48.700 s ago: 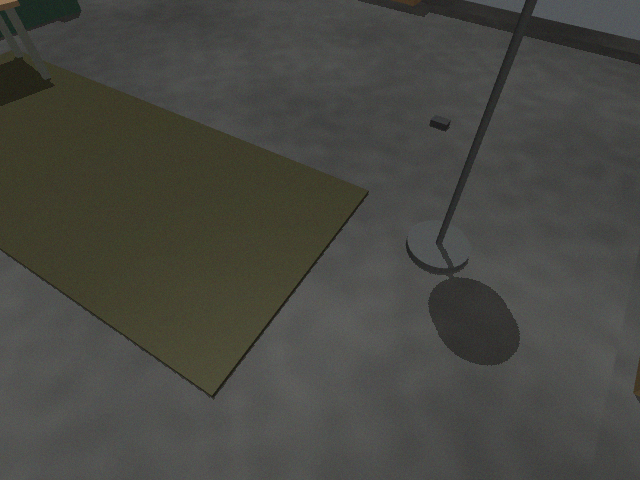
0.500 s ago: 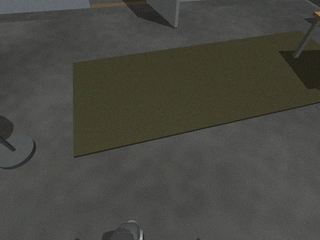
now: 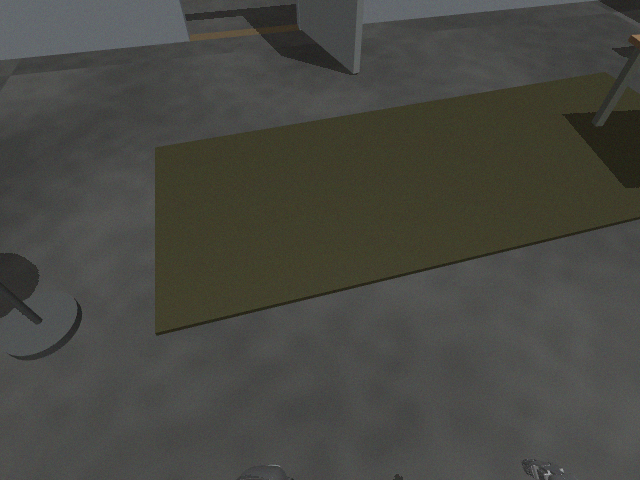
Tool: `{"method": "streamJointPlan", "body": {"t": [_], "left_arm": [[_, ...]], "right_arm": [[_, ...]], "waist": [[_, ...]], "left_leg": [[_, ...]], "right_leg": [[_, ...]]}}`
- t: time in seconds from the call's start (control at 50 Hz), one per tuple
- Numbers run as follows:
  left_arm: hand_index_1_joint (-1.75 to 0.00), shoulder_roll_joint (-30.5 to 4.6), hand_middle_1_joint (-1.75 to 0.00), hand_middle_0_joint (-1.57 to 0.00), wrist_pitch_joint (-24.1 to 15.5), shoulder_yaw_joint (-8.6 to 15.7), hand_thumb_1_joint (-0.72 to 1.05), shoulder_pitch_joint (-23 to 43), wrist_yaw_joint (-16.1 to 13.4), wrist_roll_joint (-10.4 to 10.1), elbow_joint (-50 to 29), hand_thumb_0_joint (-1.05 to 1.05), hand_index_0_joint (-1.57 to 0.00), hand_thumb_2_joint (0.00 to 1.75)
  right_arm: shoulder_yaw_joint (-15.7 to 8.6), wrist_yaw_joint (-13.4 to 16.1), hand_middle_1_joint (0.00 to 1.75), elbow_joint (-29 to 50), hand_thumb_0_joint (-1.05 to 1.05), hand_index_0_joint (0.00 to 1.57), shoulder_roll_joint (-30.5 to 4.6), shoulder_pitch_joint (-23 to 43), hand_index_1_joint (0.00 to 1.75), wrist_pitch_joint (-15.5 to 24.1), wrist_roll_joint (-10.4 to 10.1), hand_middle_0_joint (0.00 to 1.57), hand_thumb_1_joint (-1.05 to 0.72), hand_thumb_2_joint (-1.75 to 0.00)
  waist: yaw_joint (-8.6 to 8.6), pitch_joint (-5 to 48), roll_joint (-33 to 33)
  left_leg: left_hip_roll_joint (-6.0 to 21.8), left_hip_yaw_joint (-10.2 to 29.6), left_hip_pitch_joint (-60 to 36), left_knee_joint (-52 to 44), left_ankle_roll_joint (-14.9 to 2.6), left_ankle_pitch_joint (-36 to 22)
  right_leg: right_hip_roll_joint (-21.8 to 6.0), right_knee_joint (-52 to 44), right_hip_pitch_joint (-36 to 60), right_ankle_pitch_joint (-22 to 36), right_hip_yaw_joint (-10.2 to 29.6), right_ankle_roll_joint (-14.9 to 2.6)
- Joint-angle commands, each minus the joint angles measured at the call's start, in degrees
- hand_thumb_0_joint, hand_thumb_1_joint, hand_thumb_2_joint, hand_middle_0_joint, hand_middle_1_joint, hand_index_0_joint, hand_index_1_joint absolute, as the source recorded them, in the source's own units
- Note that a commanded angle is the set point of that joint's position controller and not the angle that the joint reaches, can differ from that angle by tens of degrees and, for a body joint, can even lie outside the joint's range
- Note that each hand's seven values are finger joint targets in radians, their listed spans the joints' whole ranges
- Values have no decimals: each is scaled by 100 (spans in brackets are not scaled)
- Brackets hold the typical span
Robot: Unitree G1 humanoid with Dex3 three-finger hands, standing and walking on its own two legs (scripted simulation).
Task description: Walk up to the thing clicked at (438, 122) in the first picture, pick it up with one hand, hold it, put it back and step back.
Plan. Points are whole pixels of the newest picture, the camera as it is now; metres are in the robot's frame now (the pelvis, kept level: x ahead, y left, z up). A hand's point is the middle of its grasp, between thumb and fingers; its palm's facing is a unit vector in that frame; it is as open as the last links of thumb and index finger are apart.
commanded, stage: walk up
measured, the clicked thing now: out of the picture -0.04 +0.49 -0.74
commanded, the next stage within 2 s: stand in 0.70 s
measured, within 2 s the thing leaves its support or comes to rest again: neither
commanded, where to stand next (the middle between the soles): +0.09 +0.01 m, yaw +1 degrees
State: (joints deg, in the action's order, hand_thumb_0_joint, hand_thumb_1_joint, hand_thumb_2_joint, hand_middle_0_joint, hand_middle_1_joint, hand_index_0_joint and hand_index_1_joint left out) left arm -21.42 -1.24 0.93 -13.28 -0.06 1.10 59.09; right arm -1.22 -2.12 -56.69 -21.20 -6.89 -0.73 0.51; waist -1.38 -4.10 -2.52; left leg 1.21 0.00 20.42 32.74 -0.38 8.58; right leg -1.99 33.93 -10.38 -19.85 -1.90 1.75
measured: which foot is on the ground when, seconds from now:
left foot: down 0.00-1.00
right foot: down 0.00-1.00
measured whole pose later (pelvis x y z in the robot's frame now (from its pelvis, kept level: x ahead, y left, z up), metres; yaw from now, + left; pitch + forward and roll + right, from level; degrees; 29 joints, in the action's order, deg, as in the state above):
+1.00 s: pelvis +0.04 -0.01 +0.02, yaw +1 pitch -2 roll +0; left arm -20.3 -0.4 0.6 -7.3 0.4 0.9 65.8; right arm -0.4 -1.1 -65.5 -19.2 -4.3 0.6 0.6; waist -0.3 -3.7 0.5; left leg 0.7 0.5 13.6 20.4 0.4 5.2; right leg -2.1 19.4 -2.5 -15.1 -2.9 1.6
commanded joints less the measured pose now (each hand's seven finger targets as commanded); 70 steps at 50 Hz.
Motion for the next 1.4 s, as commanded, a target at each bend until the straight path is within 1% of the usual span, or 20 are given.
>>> {"method": "streamJointPlan", "body": {"t": [0.0,0.06,0.28,0.4,0.46,0.58,0.6,0.66,0.68,0.74,0.76,0.8,0.86,0.94,1.02,1.08,1.18,1.24,1.28,1.38], "left_arm": [[-30,-1232,-30,-20,-167,256,90,529,-57,-46,-406,0,-20,90],[-30,-1195,-30,-20,-181,234,90,294,-57,-78,-249,0,-20,90],[-30,-1282,-30,-20,-151,241,90,725,-97,-93,-108,0,-20,90],[-30,-1256,-30,-20,-114,237,90,902,-97,-72,-8,0,-20,90],[-30,-1269,-30,-20,-137,245,90,1000,-99,-62,20,0,-20,90],[-30,-1268,-30,-20,-114,260,90,1085,-95,-42,35,0,-20,90],[-30,-1264,-30,-20,-115,258,90,1101,-93,-45,50,0,-20,90],[-30,-1250,-30,-20,-95,257,90,1118,-86,-33,52,0,-20,90],[-30,-1085,-30,-20,-44,204,90,974,-50,-46,188,0,-20,90],[-30,-1063,-30,-20,-17,196,90,955,-19,-47,213,0,-20,90],[-30,-1054,-30,-20,-35,193,90,872,-17,-44,229,0,-20,90],[-30,-1120,-30,-20,-51,210,90,825,-13,-36,271,0,-20,90],[-30,-1115,-30,-20,-79,194,90,852,-27,-45,295,0,-20,90],[-30,-1116,-30,-20,-68,189,90,787,-26,-51,304,0,-20,90],[-30,-1128,-30,-20,-40,204,90,743,-32,-37,336,0,-20,90],[-30,-1075,-30,-20,-46,201,90,726,-32,-41,322,0,-20,90],[-30,-1063,-30,-20,-34,206,90,676,-35,-58,326,0,-20,90],[-30,-1084,-30,-20,-31,214,90,708,-33,-51,310,0,-20,90],[-30,-1064,-30,-20,-30,216,90,697,-39,-49,288,0,-20,90],[-30,-1078,-30,-20,-17,232,90,745,-35,-57,247,0,-20,90]], "right_arm": [[-287,59,30,255,0,20,-1227,314,30,129,-4,20,-90,-90],[-227,49,30,204,0,20,-1203,419,30,162,1,20,-90,-90],[-218,108,30,-157,0,20,-1159,346,30,150,-25,20,-90,-90],[-230,112,30,-226,0,20,-1142,478,30,118,-18,20,-90,-90],[-213,104,30,-293,0,20,-1098,435,30,108,-26,20,-90,-90],[-230,103,30,-315,0,20,-1133,512,30,81,-20,20,-90,-90],[-222,100,30,-325,0,20,-1099,488,30,83,-17,20,-90,-90],[-225,106,30,-319,0,20,-1121,570,30,73,-2,20,-90,-90],[-166,120,30,-356,0,20,-1029,487,30,127,-3,20,-90,-90],[-193,156,30,-417,0,20,-1183,508,30,193,6,20,-90,-90],[-190,163,30,-436,0,20,-1176,574,30,205,9,20,-90,-90],[-187,177,30,-440,0,20,-1144,545,30,218,-2,20,-90,-90],[-174,194,30,-460,0,20,-1080,579,30,241,-14,20,-90,-90],[-160,204,30,-500,0,20,-1060,543,30,256,-13,20,-90,-90],[-152,223,30,-532,0,20,-1049,520,30,229,-30,20,-90,-90],[-141,228,30,-529,0,20,-1064,567,30,247,-26,20,-90,-90],[-120,234,30,-546,0,20,-1046,543,30,259,-27,20,-90,-90],[-112,230,30,-551,0,20,-1053,484,30,235,-35,20,-90,-90],[-114,235,30,-523,0,20,-1048,539,30,242,-23,20,-90,-90],[-94,243,30,-531,0,20,-1045,548,30,250,-21,20,-90,-90]], "waist": [[177,83,303],[41,308,146],[115,802,69],[135,551,139],[171,571,262],[177,520,248],[176,551,263],[166,417,204],[221,470,425],[198,480,65],[124,512,73],[154,667,39],[164,697,164],[165,741,146],[185,609,131],[134,652,136],[137,571,184],[169,571,243],[152,562,275],[150,588,239]], "left_leg": [[541,985,-592,-1101,-228,1310],[632,1113,-512,-1253,-281,989],[537,764,-927,-967,-202,-869],[540,815,-879,-1114,-194,-460],[485,707,-997,-983,-156,-853],[441,651,-1118,-1040,-119,-663],[458,663,-1121,-1026,-121,-837],[455,731,-1037,-1190,-101,-371],[563,820,-1215,-1437,-101,29],[630,970,-1095,-1664,-87,227],[639,951,-1111,-1628,-92,84],[624,892,-1265,-1608,-85,-82],[614,761,-1399,-1416,-96,-873],[631,696,-1471,-1384,-86,-1066],[614,731,-1322,-1533,-62,-456],[636,692,-1432,-1422,-76,-1042],[633,657,-1479,-1384,-61,-1207],[607,636,-1440,-1417,-58,-887],[608,619,-1467,-1358,-53,-1162],[615,585,-1525,-1353,-41,-1222]], "right_leg": [[-451,-1178,-778,-624,595,-452],[-363,-1155,-264,-114,462,-437],[-554,-1295,337,1118,369,-390],[-547,-1458,128,710,323,-385],[-629,-1596,182,944,380,-384],[-633,-1717,122,777,306,-364],[-632,-1684,199,894,283,-354],[-610,-1768,86,500,279,-362],[-586,-1889,-72,71,397,-321],[-506,-1768,162,269,333,-309],[-539,-1819,252,410,370,-306],[-546,-1806,298,575,385,-293],[-596,-1892,329,973,405,-257],[-592,-1899,364,1097,385,-260],[-566,-1916,341,718,368,-271],[-595,-1884,396,1094,375,-252],[-592,-1913,360,1210,366,-235],[-603,-1978,374,1033,394,-232],[-606,-1950,369,1279,370,-222],[-605,-1951,415,1315,370,-234]]}}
